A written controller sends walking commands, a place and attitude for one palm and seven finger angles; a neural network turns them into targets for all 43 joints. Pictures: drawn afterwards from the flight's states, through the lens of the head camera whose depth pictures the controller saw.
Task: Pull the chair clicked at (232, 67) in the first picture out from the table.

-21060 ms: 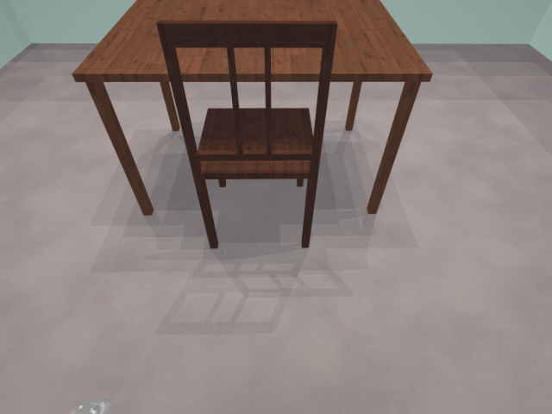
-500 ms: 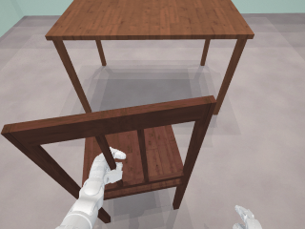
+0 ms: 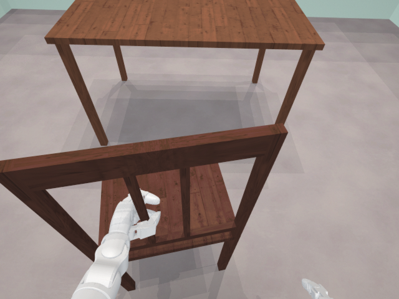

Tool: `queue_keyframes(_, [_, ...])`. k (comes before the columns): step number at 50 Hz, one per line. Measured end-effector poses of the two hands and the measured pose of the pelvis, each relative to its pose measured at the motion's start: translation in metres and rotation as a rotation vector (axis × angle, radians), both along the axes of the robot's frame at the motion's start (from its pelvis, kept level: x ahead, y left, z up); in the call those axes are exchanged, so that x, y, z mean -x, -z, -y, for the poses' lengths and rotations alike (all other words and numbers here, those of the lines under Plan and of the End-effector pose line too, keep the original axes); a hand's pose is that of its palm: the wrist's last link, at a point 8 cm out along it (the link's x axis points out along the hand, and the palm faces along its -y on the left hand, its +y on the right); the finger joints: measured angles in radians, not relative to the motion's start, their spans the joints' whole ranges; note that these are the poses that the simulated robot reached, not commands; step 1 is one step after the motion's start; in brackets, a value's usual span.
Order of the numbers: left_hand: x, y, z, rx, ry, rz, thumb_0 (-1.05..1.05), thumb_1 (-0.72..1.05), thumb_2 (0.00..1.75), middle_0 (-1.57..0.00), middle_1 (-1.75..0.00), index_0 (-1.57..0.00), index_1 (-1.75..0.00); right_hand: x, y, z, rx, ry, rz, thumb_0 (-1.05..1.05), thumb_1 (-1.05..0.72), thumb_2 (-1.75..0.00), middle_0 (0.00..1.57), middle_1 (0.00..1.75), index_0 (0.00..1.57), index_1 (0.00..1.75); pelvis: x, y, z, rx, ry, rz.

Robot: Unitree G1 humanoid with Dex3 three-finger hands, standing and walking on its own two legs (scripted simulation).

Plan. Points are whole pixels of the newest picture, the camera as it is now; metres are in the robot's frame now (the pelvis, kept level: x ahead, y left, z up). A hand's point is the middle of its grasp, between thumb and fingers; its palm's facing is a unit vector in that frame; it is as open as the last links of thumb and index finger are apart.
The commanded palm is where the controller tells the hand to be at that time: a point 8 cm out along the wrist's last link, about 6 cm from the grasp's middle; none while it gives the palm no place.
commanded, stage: open the thumb and straighten the fingers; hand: left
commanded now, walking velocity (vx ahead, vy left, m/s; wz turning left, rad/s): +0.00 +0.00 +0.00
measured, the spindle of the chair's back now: (143, 214) +0.31 +0.13 -0.05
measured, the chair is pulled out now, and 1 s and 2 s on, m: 0.60 0.60 0.60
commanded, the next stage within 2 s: draw the fingers out of the gap in 0.58 s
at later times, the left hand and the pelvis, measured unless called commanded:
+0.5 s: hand (148, 226) +0.29 +0.12 -0.06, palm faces -0.03 -0.99 -0.14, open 16.4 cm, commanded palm +0.27 +0.17 -0.04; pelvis +0.01 +0.00 -0.03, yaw +1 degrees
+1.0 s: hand (139, 256) +0.22 +0.13 -0.06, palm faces -0.02 -0.99 -0.15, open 17.5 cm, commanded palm +0.21 +0.18 -0.04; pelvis +0.01 +0.00 -0.04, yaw +3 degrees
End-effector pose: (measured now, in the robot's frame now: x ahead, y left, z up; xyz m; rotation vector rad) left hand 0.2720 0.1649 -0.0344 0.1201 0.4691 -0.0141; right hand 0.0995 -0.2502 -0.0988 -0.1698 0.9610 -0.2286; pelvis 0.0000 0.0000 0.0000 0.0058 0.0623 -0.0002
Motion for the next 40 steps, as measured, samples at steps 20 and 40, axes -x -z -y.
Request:
queue_keyframes(20, [-0.002, 0.004, 0.001, -0.017, -0.003, -0.026, 0.00, -0.49, 0.23, -0.25, -0.74, -0.26, -0.74, -0.033, 0.022, -0.012, -0.025, -0.064, 0.088, 0.01, -0.91, -0.90, 0.20, 0.30, 0.20, 0.30, -0.005, 0.023, -0.005, -0.003, -0.012, -0.092])
queue_keyframes(40, [0.020, 0.012, -0.013, -0.021, -0.028, -0.064, -0.01, -0.54, 0.20, -0.01, -0.03, -0.01, -0.02, -0.050, 0.018, 0.007, 0.021, -0.080, 0.135, 0.01, -0.91, -0.90, 0.20, 0.30, 0.20, 0.30, -0.007, 0.032, 0.007, 0.001, -0.031, -0.112])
